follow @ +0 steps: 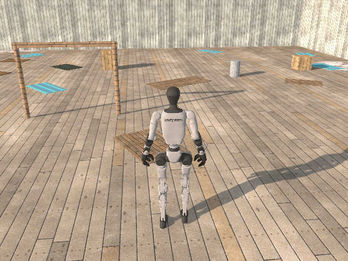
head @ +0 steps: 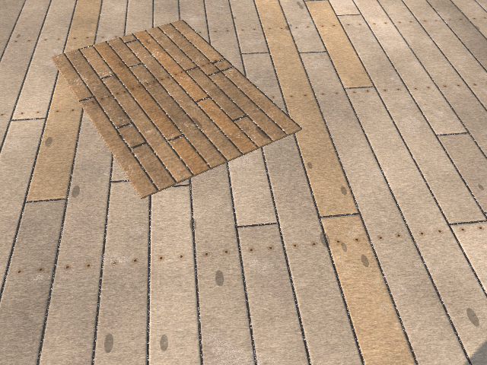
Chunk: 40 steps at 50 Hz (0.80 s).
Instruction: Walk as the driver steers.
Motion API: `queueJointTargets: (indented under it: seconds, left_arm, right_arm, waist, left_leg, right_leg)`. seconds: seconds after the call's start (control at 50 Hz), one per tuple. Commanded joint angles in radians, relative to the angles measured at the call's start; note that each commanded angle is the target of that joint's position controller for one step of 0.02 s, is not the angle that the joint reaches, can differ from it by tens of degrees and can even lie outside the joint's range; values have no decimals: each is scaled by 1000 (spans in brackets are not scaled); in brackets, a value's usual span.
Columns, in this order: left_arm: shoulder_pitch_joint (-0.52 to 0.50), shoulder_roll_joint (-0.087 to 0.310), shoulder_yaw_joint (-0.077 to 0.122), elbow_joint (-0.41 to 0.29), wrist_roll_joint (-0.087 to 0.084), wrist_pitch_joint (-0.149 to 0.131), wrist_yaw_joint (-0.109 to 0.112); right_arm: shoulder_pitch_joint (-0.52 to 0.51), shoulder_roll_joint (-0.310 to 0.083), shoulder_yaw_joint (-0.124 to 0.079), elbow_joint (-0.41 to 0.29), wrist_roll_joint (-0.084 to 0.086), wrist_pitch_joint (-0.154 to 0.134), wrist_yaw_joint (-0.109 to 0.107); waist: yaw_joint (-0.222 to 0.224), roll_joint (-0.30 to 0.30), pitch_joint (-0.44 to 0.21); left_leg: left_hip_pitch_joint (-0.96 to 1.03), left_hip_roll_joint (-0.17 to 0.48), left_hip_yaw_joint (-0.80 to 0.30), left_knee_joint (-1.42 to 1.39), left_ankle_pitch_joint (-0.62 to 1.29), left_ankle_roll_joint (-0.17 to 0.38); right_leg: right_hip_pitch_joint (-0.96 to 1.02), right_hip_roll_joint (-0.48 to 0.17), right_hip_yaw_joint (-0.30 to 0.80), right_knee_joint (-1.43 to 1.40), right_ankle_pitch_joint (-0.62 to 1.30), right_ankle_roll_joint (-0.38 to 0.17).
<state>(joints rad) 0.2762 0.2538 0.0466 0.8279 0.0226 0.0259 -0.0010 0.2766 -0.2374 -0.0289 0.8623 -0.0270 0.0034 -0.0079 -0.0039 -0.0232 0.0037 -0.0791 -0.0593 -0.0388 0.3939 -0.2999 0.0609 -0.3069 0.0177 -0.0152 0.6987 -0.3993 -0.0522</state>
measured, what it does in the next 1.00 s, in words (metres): walks ahead: right foot, then left foot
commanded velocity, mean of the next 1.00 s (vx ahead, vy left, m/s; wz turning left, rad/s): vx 0.18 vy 0.00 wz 0.02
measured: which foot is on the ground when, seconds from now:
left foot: down 0.00-0.32, up 0.34-0.72, down 0.74-1.00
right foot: up 0.00-0.28, down 0.30-1.00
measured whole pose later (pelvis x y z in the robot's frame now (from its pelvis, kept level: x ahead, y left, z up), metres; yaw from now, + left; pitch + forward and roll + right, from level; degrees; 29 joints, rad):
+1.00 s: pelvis +0.24 -0.06 +0.00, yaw +0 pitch -2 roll +0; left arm 0.29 0.18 -0.01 1.06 0.01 -0.01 0.03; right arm 0.20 -0.18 0.00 1.10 0.00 -0.01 -0.04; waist 0.01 -0.01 0.03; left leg -0.16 -0.02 0.02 0.39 -0.19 0.03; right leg -0.08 0.03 -0.07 0.37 -0.26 -0.05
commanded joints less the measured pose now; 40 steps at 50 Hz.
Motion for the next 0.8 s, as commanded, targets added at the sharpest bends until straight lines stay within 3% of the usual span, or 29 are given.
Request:
queueJointTargets:
  seconds: [0.02,0.06,0.1,0.16,0.22,0.26,0.28,0.3,0.32,0.34,0.36,0.38,0.4,0.44,0.48,0.52,0.6,0.68,0.72,0.74,0.76,0.78,0.8]
  left_arm:
    - [-156,130,35,-112,3,-49,-19]
    - [-140,121,37,-93,14,-54,-37]
    - [-172,94,30,-101,14,-52,-46]
    - [-250,68,18,-130,9,-50,-55]
    - [-267,78,19,-144,5,-48,-51]
    - [-198,86,26,-127,4,-53,-38]
    - [-102,89,33,-93,7,-59,-27]
    - [30,116,46,-46,19,-72,-11]
    - [177,197,63,-29,38,-86,4]
    - [239,310,83,-7,22,-81,2]
    - [171,248,68,-4,-12,-78,-4]
    - [63,177,46,-21,-19,-81,-6]
    - [-4,116,26,-30,-15,-85,-8]
    - [-40,66,5,-16,-13,-93,-4]
    - [-11,73,1,9,-9,-105,-1]
    - [-7,79,-4,28,-7,-107,4]
    - [11,72,-18,65,-2,-91,12]
    - [24,65,-26,97,-4,-70,19]
    - [13,52,-33,107,-10,-65,24]
    - [33,38,-37,107,-6,-67,24]
    - [144,-4,-41,129,-16,-64,20]
    - [157,-17,-47,167,-15,-51,26]
    - [120,10,-39,172,-11,-44,30]
  right_arm:
    - [69,-167,-40,-1,4,-38,-7]
    - [62,-145,-34,8,7,-56,-5]
    - [92,-138,-34,29,10,-67,0]
    - [127,-147,-36,55,9,-75,3]
    - [141,-176,-42,72,8,-79,3]
    - [128,-189,-43,82,10,-77,3]
    - [121,-192,-43,90,12,-74,1]
    - [139,-175,-37,100,15,-74,0]
    - [152,-119,-18,72,29,-75,1]
    - [226,-60,-9,66,39,-71,-5]
    - [187,-127,-29,80,16,-58,-14]
    - [155,-112,-28,81,14,-56,-7]
    - [137,-89,-21,84,13,-55,-2]
    - [140,-82,-21,98,-2,-34,5]
    - [144,-65,-19,109,0,-19,11]
    - [119,-47,-12,112,1,-7,11]
    - [11,-31,3,105,0,10,-1]
    - [-28,-35,8,122,5,13,-15]
    - [-20,-41,14,137,-2,0,-24]
    - [5,-83,8,147,-6,-12,-31]
    - [-26,-132,2,152,5,-18,-33]
    - [-47,-74,13,163,22,-17,-26]
    - [-67,-42,19,163,23,-18,-22]
  waist:
    - [-42,148,171]
    - [-30,158,129]
    - [-35,145,114]
    - [-53,150,133]
    - [-49,151,134]
    - [-8,136,122]
    - [41,106,82]
    - [89,54,-5]
    - [140,-64,-138]
    - [113,-282,-234]
    - [73,-113,-159]
    - [29,-52,-65]
    - [4,-30,-24]
    - [-26,-73,-11]
    - [-39,-66,-41]
    - [-49,-62,-42]
    - [-19,-91,-31]
    - [-7,-66,-5]
    - [-31,-3,19]
    - [-19,48,3]
    - [63,140,14]
    - [45,138,18]
    - [32,119,57]
  left_leg:
    - [137,327,-403,-315,-249,181]
    - [143,268,-286,-309,-67,163]
    - [122,247,-216,-298,46,159]
    - [61,247,-168,-286,127,150]
    - [23,272,-150,-255,228,134]
    - [-9,279,-131,-181,401,108]
    - [-17,247,-90,-51,595,81]
    - [-56,186,-33,156,681,50]
    - [-237,114,18,446,429,3]
    - [-400,-52,51,736,-238,-30]
    - [-402,-1,-72,839,-229,-9]
    - [-400,37,-61,844,-166,-1]
    - [-384,74,-44,792,-119,1]
    - [-319,94,-7,723,-75,-11]
    - [-273,77,9,680,-41,-24]
    - [-264,78,21,582,-15,-38]
    - [-206,77,53,352,35,-48]
    - [-124,73,58,196,50,-36]
    - [-6,102,15,-9,203,-24]
    - [61,189,-75,-40,327,-15]
    - [41,260,-153,-24,440,31]
    - [-72,251,-140,-35,344,48]
    - [-118,205,-111,-43,291,22]
  right_leg:
    - [-430,-55,34,173,12,3]
    - [-394,-62,6,200,83,21]
    - [-371,-64,-17,172,133,39]
    - [-307,-69,-33,50,189,48]
    - [-194,-53,-53,-51,192,22]
    - [-50,-20,-73,-110,197,-4]
    - [78,15,-87,-173,229,-17]
    - [256,18,-76,-214,242,-34]
    - [485,-208,181,-273,188,-88]
    - [545,-464,582,-401,406,-205]
    - [421,-428,554,-398,507,-209]
    - [308,-388,402,-389,583,-198]
    - [242,-335,292,-407,671,-172]
    - [167,-264,155,-425,828,-139]
    - [149,-250,99,-420,965,-150]
    - [133,-240,63,-425,955,-158]
    - [99,-219,44,-424,789,-152]
    - [62,-231,104,-412,513,-149]
    - [5,-200,112,-377,367,-90]
    - [-18,-166,101,-344,299,-53]
    - [-15,-83,54,-356,176,-27]
    - [100,-66,37,-389,139,-15]
    - [134,-72,49,-389,182,-9]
